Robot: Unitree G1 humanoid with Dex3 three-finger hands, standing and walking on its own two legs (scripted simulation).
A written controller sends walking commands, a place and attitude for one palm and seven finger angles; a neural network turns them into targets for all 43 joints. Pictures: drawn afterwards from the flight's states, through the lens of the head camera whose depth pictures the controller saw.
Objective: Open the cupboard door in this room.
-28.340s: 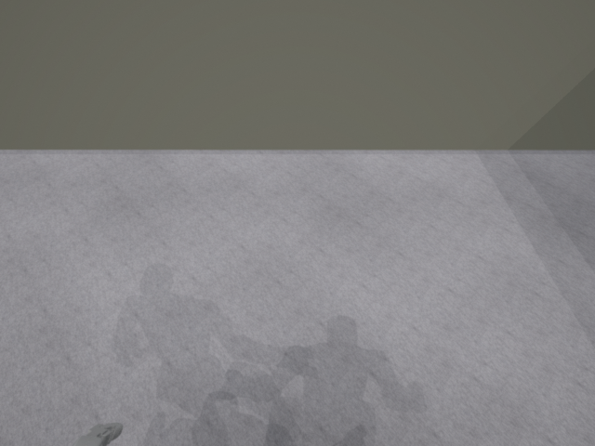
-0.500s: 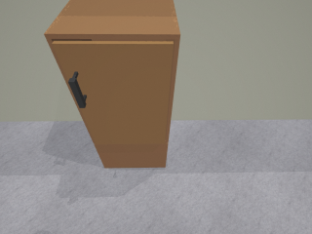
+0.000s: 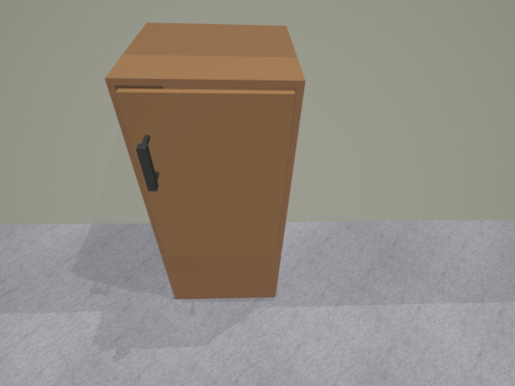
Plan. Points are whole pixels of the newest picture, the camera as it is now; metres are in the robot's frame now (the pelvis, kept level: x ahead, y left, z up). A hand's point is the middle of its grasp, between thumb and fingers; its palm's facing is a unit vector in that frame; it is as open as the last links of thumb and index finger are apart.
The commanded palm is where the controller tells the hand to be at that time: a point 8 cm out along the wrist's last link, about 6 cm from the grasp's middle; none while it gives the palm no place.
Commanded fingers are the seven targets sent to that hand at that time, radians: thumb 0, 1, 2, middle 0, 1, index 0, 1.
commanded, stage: shuffle to correct the standing spot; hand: left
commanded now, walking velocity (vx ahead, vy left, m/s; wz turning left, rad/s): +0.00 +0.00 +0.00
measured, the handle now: (149, 163) +0.60 +0.30 +0.00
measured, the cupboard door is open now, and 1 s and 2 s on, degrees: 0 0 0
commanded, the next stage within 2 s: come to a stop and stand still in 0.60 s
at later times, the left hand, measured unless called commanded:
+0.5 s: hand out of the picture -0.03 +0.22 -0.19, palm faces +0.10 -0.98 -0.15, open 7.3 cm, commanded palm none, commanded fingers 0.00 0.90 0.90 -0.20 -0.30 -0.20 -0.30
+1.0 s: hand (148, 384) +0.18 +0.21 -0.17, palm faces +0.11 -0.98 -0.18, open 7.3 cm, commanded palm none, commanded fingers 0.00 0.90 0.90 -0.20 -0.30 -0.20 -0.30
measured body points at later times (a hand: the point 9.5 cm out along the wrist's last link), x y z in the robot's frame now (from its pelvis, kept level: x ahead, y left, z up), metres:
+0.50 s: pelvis +0.01 +0.05 +0.00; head -0.01 +0.08 +0.44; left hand -0.03 +0.27 -0.17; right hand -0.02 -0.19 -0.15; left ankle +0.01 +0.10 -0.74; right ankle +0.01 -0.10 -0.69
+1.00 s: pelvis +0.10 +0.05 -0.01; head +0.10 +0.04 +0.44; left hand +0.17 +0.26 -0.16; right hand +0.02 -0.14 -0.17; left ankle +0.01 +0.11 -0.73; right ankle +0.18 -0.05 -0.74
